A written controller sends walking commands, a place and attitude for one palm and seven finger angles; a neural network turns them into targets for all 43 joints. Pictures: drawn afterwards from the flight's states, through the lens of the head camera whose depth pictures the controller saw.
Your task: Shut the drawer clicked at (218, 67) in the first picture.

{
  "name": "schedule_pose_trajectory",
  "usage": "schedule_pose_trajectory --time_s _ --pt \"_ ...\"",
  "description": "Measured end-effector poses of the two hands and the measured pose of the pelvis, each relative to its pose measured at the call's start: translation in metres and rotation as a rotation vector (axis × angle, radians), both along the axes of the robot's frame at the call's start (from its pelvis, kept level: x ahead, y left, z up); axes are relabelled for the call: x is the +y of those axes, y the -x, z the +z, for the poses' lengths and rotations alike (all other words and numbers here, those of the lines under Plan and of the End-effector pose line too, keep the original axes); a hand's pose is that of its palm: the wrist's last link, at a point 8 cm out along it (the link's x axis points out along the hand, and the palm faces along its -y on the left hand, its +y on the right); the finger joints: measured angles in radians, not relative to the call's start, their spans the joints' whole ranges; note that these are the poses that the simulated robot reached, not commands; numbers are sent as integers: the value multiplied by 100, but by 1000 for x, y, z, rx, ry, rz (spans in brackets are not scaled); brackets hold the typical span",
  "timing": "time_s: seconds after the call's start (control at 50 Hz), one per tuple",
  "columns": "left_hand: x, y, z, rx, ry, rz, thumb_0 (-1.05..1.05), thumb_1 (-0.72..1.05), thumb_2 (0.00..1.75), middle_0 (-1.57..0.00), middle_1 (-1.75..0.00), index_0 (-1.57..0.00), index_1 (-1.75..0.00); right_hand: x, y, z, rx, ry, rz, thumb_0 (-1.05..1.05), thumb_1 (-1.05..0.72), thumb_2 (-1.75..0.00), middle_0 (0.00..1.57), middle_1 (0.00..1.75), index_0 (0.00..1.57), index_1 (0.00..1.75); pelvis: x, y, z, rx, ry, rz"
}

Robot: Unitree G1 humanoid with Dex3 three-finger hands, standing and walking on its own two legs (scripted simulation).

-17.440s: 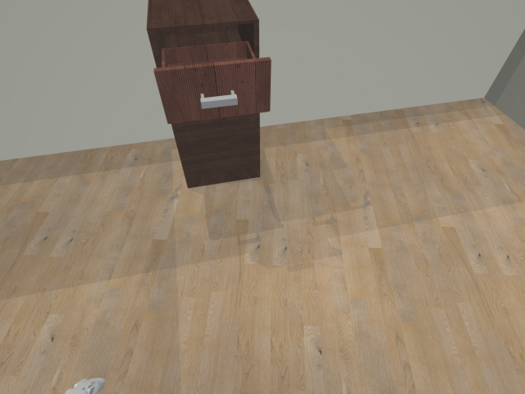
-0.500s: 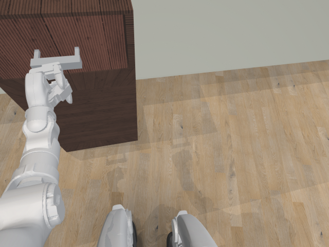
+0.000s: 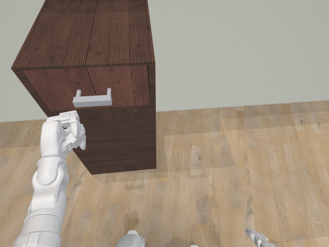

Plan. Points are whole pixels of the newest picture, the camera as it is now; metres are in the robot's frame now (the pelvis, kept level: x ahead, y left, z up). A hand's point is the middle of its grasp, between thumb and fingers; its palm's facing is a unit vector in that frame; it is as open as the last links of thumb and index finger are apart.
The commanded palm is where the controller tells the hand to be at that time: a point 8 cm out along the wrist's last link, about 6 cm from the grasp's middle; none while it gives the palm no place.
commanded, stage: draw the hand back to the body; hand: left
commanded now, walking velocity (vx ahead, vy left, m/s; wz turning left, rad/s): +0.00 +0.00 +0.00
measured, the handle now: (93, 96) +0.55 +0.23 -0.01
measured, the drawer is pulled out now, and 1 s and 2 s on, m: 0.00 0.00 0.00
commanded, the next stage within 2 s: step back with the hand held close in 1.02 s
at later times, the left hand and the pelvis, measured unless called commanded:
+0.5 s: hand (40, 162) +0.25 +0.22 +0.15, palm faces +0.30 -0.91 -0.30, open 3.3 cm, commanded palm +0.20 +0.26 +0.17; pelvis +0.01 -0.01 +0.05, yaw +1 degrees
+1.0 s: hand out of the picture +0.19 +0.23 +0.22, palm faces +0.41 -0.82 -0.39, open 3.3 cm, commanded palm +0.14 +0.27 +0.23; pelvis +0.02 -0.01 +0.06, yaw +1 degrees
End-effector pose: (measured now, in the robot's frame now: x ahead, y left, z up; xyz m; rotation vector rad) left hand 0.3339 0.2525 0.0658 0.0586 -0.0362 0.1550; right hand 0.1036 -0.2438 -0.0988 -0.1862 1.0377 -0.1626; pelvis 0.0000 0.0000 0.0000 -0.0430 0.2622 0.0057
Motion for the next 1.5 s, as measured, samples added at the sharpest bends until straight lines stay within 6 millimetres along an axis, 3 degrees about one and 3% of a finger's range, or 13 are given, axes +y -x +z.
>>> schedule_pose_trajectory --time_s 0.16,0.28,0.46,0.62,0.9,1.14,1.24,1.38,1.5 --pt "-1 41 29 -7 6 -34 2 90 90 -140 -160 -141 -160 -5 -37 25 -157 13 50 1 -90 -90 20 30 20 30 -5 2 13 -79 -9 22" --pt "0 74 52 103 -171 48 2 89 90 -140 -160 -141 -160 -1 -58 51 -231 16 45 1 -90 -90 20 30 20 30 -8 0 32 -162 -29 12" --pt "10 108 91 106 -234 158 2 89 90 -140 -160 -140 -160 10 -84 77 -310 7 100 1 -90 -90 20 30 20 30 -10 -6 52 -257 -41 13" --pt "11 137 120 55 -270 183 2 89 90 -140 -160 -140 -160 15 -96 85 -348 -12 128 1 -90 -90 20 30 21 30 -11 -14 59 -299 -46 10" --pt "13 182 175 -87 -409 236 2 89 90 -140 -160 -141 -160 16 -99 82 -380 -38 137 1 -90 -90 20 30 21 30 -12 -21 59 -316 -47 13" --pt "11 183 163 -71 -367 247 2 89 90 -140 -160 -141 -160 14 -97 83 -390 -26 138 1 -90 -90 20 30 20 30 -14 -17 58 -322 -47 16" --pt "18 179 181 -149 -449 235 2 88 90 -141 -160 -141 -160 12 -93 85 -376 -16 140 1 -90 -90 20 30 21 30 -14 -14 57 -307 -36 18" --pt "19 175 167 -77 -468 156 1 89 90 -140 -160 -141 -160 2 -73 82 -308 15 70 1 -90 -90 20 30 21 30 -4 -4 58 -266 -33 -5" --pt "22 187 164 -49 -494 100 2 89 90 -140 -160 -141 -160 2 -47 79 -256 51 41 1 -90 -90 20 30 20 30 3 11 56 -250 -28 -6"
